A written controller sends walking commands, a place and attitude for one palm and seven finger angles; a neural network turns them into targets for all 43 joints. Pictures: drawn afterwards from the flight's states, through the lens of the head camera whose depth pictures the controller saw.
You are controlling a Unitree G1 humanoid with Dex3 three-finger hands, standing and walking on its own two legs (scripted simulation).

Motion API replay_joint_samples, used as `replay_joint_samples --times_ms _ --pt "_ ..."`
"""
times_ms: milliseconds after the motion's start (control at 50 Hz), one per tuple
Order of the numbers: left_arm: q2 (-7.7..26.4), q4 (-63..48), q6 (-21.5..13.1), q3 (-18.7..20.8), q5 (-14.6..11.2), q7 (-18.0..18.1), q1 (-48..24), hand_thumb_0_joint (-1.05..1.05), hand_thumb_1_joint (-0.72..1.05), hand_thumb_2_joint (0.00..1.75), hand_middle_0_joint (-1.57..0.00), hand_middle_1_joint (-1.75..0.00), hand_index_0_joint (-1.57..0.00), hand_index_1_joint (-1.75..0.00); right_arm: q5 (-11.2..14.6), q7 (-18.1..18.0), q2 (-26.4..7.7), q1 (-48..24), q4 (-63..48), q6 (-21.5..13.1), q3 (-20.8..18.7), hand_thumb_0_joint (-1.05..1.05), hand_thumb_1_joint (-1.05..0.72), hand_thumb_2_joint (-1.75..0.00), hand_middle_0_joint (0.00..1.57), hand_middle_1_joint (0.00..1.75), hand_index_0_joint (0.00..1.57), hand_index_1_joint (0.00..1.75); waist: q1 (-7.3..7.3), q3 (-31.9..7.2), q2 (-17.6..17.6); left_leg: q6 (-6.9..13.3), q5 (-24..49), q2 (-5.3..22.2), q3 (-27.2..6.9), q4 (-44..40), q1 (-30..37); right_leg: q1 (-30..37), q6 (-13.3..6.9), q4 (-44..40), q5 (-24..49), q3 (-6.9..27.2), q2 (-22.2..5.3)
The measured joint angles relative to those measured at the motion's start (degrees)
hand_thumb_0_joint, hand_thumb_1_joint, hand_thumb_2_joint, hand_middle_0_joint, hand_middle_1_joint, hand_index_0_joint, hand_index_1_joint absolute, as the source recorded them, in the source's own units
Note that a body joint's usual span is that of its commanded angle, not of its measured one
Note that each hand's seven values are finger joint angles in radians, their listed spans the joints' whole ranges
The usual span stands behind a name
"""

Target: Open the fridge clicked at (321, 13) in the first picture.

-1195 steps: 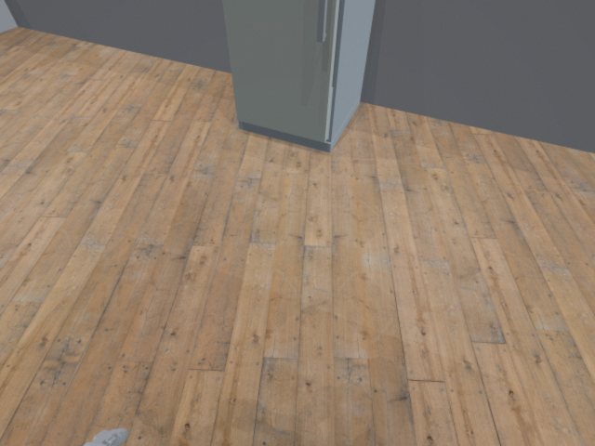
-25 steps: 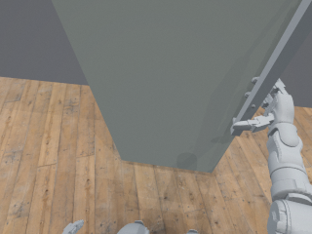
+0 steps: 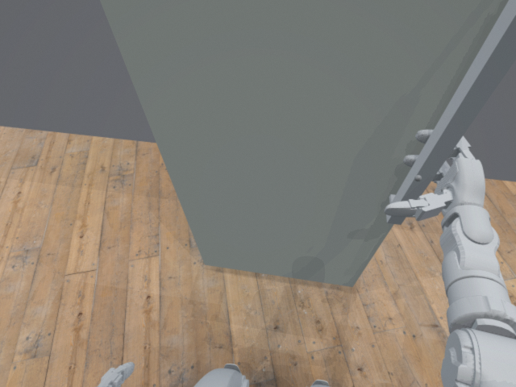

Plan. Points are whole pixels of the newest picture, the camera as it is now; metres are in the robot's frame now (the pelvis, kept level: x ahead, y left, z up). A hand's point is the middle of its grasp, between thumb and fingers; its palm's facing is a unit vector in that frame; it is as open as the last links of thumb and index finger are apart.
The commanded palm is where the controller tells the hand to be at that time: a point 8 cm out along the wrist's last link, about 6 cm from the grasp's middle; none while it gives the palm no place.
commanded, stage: slide the fingers in behind the handle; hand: right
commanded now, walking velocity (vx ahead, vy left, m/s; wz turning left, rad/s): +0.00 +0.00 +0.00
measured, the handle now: (443, 124) +0.50 -0.21 +0.15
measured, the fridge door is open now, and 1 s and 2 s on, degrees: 0 0 0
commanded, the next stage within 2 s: grip the handle and tug to test in 0.42 s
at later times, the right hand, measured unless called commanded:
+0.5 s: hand (414, 174) +0.45 -0.18 +0.08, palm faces +0.07 +1.00 +0.00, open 14.0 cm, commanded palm +0.42 -0.23 +0.08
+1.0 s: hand (414, 173) +0.45 -0.19 +0.08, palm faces +0.08 +1.00 -0.01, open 8.9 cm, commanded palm +0.42 -0.23 +0.08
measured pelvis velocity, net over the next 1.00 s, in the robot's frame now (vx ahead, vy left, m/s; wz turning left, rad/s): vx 0.00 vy -0.01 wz -0.01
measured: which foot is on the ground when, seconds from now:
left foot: down 0.00-1.00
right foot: down 0.00-1.00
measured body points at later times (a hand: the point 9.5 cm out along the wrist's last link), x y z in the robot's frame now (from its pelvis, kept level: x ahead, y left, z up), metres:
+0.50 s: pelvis +0.01 -0.01 +0.00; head +0.07 -0.02 +0.44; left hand +0.06 +0.24 -0.11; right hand +0.44 -0.24 +0.09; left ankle +0.04 +0.09 -0.69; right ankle +0.01 -0.10 -0.69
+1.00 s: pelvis +0.00 -0.01 +0.00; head +0.07 -0.02 +0.44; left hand +0.07 +0.25 -0.11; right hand +0.44 -0.24 +0.08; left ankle +0.04 +0.09 -0.69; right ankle +0.01 -0.10 -0.69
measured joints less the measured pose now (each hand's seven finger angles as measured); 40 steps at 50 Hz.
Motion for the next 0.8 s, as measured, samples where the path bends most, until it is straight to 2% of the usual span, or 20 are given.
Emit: replay_joint_samples --times_ms 180,360,580,680,800 --pt "-0.3 0.3 -0.5 -0.2 0.2 -0.1 0.0 0.01 0.91 0.90 -0.20 -0.30 -0.20 -0.30 -0.7 -1.2 0.5 -1.7 1.0 -1.4 0.9 -0.01 0.50 -0.30 0.29 1.19 0.30 1.20 0.13 0.4 0.1 -0.3 -0.1 0.3 0.2 0.7 -0.8 -1.1 -0.4 1.0 -0.2 0.2 0.3" --pt "-0.5 0.2 -0.3 -0.3 0.6 -0.3 0.5 0.01 0.91 0.90 -0.20 -0.30 -0.20 -0.30 -0.9 -1.9 0.9 -1.8 1.1 -1.0 0.7 -0.01 0.50 -0.30 0.30 1.20 0.31 1.20 0.42 -0.1 0.0 -0.8 -0.3 0.5 -0.4 0.6 -1.2 -1.3 -0.8 0.9 -0.5 -0.3 0.5" --pt "-0.6 0.8 0.1 0.0 0.8 -0.8 1.0 0.01 0.91 0.90 -0.20 -0.30 -0.20 -0.30 -1.1 -3.8 2.5 -1.3 0.2 -1.3 2.2 -0.01 0.50 -0.30 0.30 1.20 0.30 1.20 -0.13 -0.1 -0.3 -1.1 -0.5 0.7 -0.2 0.2 -0.1 -0.4 -1.0 0.5 -0.6 -0.1 0.8" --pt "-0.6 0.7 0.1 0.2 0.9 -0.9 0.7 0.01 0.91 0.90 -0.20 -0.30 -0.20 -0.30 -1.3 -4.2 2.3 -1.2 0.0 -1.3 2.7 -0.01 0.42 -0.34 0.31 1.21 0.31 1.21 -0.21 0.0 -0.4 -1.0 -0.4 0.7 -0.1 0.1 -0.2 -0.5 -0.8 0.4 -0.5 0.0 0.8" --pt "-0.4 0.9 0.3 0.2 0.8 -0.8 0.3 0.01 0.91 0.90 -0.20 -0.30 -0.20 -0.30 -1.0 -4.0 2.2 -1.7 0.8 -1.3 2.5 -0.01 0.21 -0.43 0.33 1.24 0.32 1.24 -0.35 0.1 -0.3 -0.8 -0.5 0.7 0.0 0.1 -0.1 -0.4 -0.7 0.3 -0.5 0.2 0.8"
